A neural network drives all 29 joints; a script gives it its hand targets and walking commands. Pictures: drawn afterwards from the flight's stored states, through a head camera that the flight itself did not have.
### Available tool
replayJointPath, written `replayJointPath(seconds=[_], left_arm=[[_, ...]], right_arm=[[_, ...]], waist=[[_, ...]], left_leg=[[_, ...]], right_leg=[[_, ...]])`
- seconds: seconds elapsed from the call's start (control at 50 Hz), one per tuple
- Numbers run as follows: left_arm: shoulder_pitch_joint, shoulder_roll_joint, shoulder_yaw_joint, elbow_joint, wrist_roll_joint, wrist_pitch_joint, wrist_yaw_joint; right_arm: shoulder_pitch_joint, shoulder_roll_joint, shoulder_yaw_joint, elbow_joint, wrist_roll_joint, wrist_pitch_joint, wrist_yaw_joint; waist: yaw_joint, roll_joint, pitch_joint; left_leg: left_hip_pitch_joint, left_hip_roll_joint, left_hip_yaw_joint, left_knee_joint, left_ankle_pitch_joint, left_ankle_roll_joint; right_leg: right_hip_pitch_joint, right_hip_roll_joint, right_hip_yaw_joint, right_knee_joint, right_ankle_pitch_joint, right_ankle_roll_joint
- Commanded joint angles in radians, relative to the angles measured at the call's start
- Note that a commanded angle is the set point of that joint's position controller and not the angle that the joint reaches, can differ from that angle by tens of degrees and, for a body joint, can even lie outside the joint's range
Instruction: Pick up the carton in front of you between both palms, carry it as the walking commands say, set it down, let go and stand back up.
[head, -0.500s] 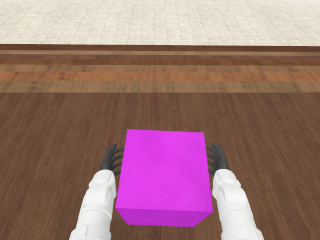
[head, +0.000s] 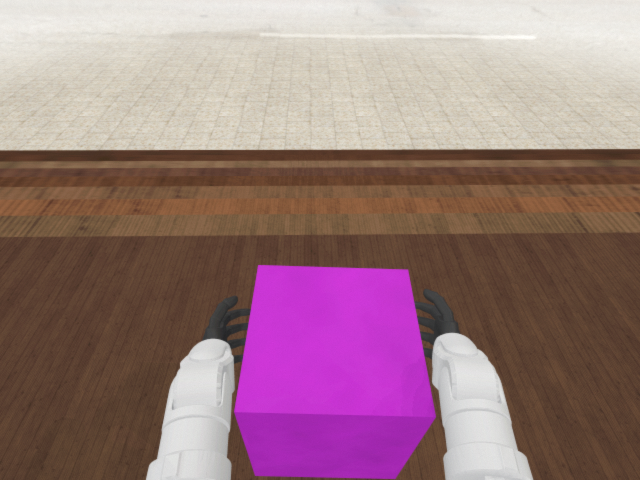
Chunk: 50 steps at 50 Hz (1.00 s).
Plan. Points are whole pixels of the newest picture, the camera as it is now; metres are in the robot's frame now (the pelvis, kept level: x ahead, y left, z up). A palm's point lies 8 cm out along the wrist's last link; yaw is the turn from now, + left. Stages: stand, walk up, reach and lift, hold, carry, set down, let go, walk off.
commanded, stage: reach and lift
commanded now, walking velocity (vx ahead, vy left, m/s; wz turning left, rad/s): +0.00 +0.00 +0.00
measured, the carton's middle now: (329, 375) +0.30 +0.00 -0.05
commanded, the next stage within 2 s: hold in 0.72 s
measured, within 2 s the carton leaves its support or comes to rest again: neither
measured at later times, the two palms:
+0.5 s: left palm (216, 339) +0.30 +0.15 +0.03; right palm (445, 334) +0.31 -0.15 +0.04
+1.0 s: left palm (215, 335) +0.29 +0.15 +0.06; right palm (453, 331) +0.30 -0.15 +0.06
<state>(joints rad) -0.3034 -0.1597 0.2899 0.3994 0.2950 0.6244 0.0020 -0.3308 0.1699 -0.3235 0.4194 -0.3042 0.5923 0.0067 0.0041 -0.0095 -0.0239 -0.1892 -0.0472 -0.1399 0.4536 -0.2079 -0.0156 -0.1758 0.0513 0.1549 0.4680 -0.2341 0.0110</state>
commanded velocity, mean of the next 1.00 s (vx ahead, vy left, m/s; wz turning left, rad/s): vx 0.00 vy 0.00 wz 0.00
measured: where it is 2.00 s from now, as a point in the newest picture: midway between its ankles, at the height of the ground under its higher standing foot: outside the picture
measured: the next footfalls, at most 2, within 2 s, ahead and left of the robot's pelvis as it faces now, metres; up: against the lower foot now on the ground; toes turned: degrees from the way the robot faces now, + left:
none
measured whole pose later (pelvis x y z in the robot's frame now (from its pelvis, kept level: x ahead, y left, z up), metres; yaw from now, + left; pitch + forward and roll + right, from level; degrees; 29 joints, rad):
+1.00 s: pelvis +0.01 +0.00 +0.01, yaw +0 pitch -7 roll +0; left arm -0.27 -0.15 0.22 0.25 0.28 0.78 0.00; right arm -0.28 0.16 -0.25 0.26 -0.29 0.75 0.01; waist 0.00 -0.01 -0.01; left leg -0.04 -0.04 -0.13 0.34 -0.18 -0.01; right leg -0.03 0.04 0.14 0.35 -0.20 0.01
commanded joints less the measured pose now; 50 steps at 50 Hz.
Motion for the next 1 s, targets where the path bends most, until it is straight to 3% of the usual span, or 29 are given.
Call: replayJointPath(seconds=[0.0,0.44,0.68,0.78,0.9,0.98], left_arm=[[-0.606,-0.955,-0.552,-0.019,-0.243,-0.042,-0.258],[-0.46,-0.933,-0.588,-0.13,-0.264,0.011,-0.24],[-0.442,-0.914,-0.603,-0.182,-0.277,0.038,-0.242],[-0.46,-0.919,-0.674,-0.267,-0.321,0.064,-0.242],[-0.44,-0.872,-0.595,-0.205,-0.272,0.112,-0.237],[-0.495,-0.893,-0.591,-0.199,-0.277,0.108,-0.247]], right_arm=[[-0.501,0.978,0.545,0.061,0.22,-0.006,0.258],[-0.368,0.933,0.587,-0.063,0.245,0.042,0.249],[-0.346,0.932,0.607,-0.112,0.261,0.073,0.243],[-0.351,0.943,0.667,-0.196,0.298,0.101,0.235],[-0.345,0.889,0.601,-0.146,0.263,0.149,0.237],[-0.406,0.906,0.597,-0.14,0.266,0.145,0.248]], waist=[[-0.002,0.005,-0.223],[0.001,0.011,-0.235],[0.001,0.004,-0.212],[-0.012,0.001,-0.259],[-0.002,0.004,-0.116],[-0.003,0.005,-0.135]], left_leg=[[0.097,-0.038,0.083,-0.072,0.019,0.009],[0.192,-0.046,0.072,-0.114,0.235,-0.006],[0.198,-0.051,0.072,-0.126,0.234,-0.005],[0.23,-0.051,0.067,-0.132,0.278,-0.006],[0.187,-0.048,0.074,-0.163,0.126,0.001],[0.192,-0.045,0.076,-0.156,0.109,0.001]], right_leg=[[0.002,0.03,-0.081,-0.095,0.036,-0.002],[0.099,0.047,-0.078,-0.129,0.244,0.011],[0.124,0.044,-0.072,-0.144,0.262,0.016],[0.168,0.044,-0.069,-0.152,0.325,0.02],[0.124,0.038,-0.077,-0.181,0.159,0.012],[0.113,0.036,-0.081,-0.177,0.135,0.006]])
